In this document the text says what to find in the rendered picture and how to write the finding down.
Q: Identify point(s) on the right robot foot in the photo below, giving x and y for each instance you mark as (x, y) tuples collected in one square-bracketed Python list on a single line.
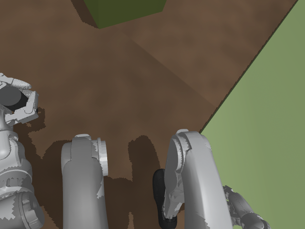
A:
[(158, 193)]

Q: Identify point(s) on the right robot hand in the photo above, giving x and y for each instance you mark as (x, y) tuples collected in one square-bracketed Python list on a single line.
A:
[(237, 205)]

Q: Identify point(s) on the left robot hand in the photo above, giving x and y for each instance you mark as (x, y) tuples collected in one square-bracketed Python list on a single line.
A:
[(24, 114)]

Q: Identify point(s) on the left robot arm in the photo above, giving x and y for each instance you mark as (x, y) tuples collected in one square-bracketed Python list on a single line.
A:
[(19, 208)]

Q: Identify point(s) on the right robot arm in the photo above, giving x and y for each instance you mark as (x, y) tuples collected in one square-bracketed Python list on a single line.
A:
[(253, 221)]

